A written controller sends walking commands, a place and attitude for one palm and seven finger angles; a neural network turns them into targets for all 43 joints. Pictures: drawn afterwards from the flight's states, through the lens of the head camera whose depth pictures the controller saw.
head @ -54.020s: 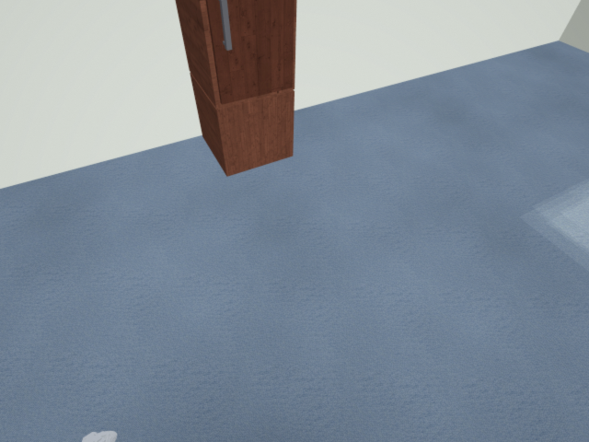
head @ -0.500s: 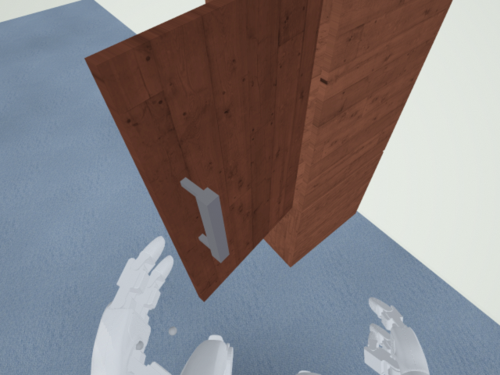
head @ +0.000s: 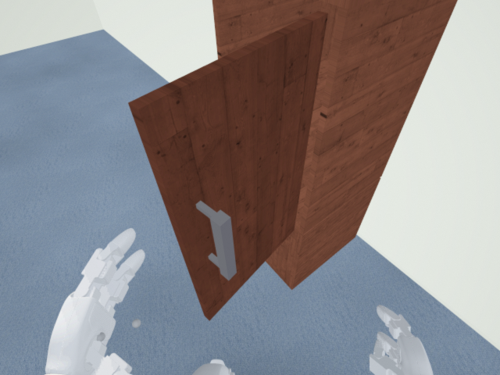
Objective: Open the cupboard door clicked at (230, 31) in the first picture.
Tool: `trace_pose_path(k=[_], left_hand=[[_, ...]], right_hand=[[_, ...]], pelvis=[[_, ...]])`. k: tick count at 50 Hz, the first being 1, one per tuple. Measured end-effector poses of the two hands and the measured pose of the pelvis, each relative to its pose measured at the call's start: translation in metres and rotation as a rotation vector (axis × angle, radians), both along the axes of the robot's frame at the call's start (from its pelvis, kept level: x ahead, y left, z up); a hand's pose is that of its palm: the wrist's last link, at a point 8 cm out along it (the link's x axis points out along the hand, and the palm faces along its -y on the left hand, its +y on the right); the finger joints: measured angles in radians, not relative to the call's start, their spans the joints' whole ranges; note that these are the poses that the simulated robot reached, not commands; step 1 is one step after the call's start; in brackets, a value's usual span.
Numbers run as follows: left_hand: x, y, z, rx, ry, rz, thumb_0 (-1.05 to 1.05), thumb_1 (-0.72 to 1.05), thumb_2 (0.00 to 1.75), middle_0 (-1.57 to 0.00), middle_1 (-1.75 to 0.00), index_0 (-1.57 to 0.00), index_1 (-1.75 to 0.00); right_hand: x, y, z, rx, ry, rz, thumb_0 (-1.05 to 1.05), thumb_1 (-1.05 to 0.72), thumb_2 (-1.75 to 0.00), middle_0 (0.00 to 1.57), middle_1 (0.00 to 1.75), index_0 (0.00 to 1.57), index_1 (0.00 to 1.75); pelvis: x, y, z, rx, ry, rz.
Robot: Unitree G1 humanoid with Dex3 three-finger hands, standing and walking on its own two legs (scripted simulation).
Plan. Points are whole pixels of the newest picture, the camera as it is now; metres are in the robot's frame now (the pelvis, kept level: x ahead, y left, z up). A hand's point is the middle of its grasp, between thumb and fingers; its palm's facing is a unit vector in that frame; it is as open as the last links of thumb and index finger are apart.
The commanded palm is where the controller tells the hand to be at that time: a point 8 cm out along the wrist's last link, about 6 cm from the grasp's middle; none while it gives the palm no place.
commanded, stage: draw the hand back to the body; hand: left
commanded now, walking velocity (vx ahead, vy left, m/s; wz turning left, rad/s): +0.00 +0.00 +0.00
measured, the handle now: (216, 242) +0.32 +0.08 +0.05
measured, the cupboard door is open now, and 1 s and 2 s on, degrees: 100 100 100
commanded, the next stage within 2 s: step back with the hand held close in 1.14 s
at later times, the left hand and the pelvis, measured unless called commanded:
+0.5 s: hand (43, 272) +0.20 +0.25 +0.17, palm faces +0.30 -0.88 -0.36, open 12.3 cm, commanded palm +0.16 +0.29 +0.20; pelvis +0.02 +0.03 +0.05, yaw -1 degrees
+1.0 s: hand (0, 232) +0.22 +0.28 +0.22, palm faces +0.41 -0.82 -0.39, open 7.6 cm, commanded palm +0.17 +0.32 +0.24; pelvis +0.02 +0.02 +0.07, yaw -2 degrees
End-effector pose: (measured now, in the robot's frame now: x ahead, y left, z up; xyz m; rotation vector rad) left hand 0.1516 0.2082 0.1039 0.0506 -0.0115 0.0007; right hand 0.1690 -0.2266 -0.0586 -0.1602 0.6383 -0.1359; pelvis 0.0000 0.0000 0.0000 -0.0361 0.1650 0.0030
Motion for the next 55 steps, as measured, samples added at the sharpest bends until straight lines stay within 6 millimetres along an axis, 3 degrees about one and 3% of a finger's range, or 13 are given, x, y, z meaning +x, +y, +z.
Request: trace_pose_path(k=[4,7,16,27,39,42,46,55], left_hand=[[-0.001,0.011,0.012,0.010,-0.019,0.004,-0.01,-0.47,0.31,-0.15,-0.30,-0.15,-0.31],[-0.002,0.020,0.023,0.122,0.019,0.058,-0.01,-0.42,0.34,-0.15,-0.30,-0.15,-0.31],[-0.004,0.053,0.048,0.279,0.105,0.227,0.00,-0.16,0.45,-0.17,-0.30,-0.17,-0.31],[0.015,0.087,0.091,0.337,-0.011,0.320,0.00,0.21,0.61,-0.18,-0.30,-0.18,-0.31],[0.025,0.117,0.134,0.407,-0.142,0.417,0.01,0.63,0.79,-0.20,-0.30,-0.20,-0.31],[0.026,0.120,0.142,0.415,-0.168,0.438,0.01,0.72,0.83,-0.20,-0.30,-0.20,-0.31],[0.027,0.115,0.137,0.397,-0.145,0.432,0.01,0.81,0.86,-0.20,-0.30,-0.20,-0.31],[0.023,0.101,0.133,0.394,-0.120,0.415,0.02,0.87,0.89,-0.21,-0.30,-0.21,-0.31]], right_hand=[[0.007,0.004,0.010,-0.003,-0.030,0.005,0.01,-0.90,-0.90,0.21,0.30,0.20,0.30],[0.010,0.009,0.018,-0.018,-0.029,0.000,0.01,-0.90,-0.90,0.21,0.30,0.20,0.30],[0.017,0.030,0.040,-0.030,-0.018,0.011,0.01,-0.90,-0.90,0.21,0.30,0.20,0.30],[0.024,0.043,0.053,-0.027,-0.013,0.048,0.01,-0.90,-0.90,0.21,0.30,0.20,0.30],[0.028,0.038,0.058,-0.035,0.002,0.051,0.01,-0.90,-0.90,0.21,0.30,0.20,0.30],[0.027,0.035,0.057,-0.031,0.009,0.048,0.01,-0.90,-0.90,0.21,0.30,0.20,0.30],[0.023,0.030,0.056,-0.024,0.021,0.041,0.01,-0.90,-0.90,0.21,0.30,0.20,0.30],[0.018,0.017,0.053,-0.031,0.040,0.029,0.01,-0.90,-0.90,0.21,0.30,0.20,0.30]], pelvis=[[0.001,0.004,0.005,-0.003,-0.014,0.002],[0.003,0.006,0.012,-0.001,-0.032,-0.004],[0.011,0.019,0.038,0.002,-0.097,-0.009],[0.021,0.030,0.056,0.014,-0.160,-0.021],[0.024,0.031,0.065,0.020,-0.193,-0.030],[0.023,0.030,0.066,0.022,-0.197,-0.032],[0.022,0.028,0.067,0.024,-0.201,-0.034],[0.022,0.017,0.069,0.027,-0.213,-0.030]])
